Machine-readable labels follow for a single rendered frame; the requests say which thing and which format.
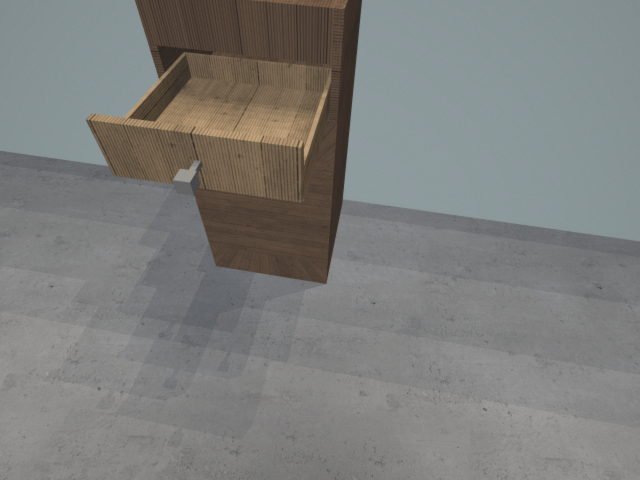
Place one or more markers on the cabinet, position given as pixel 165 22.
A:
pixel 257 234

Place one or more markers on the handle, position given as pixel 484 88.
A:
pixel 187 181

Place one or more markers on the drawer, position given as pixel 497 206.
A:
pixel 256 126

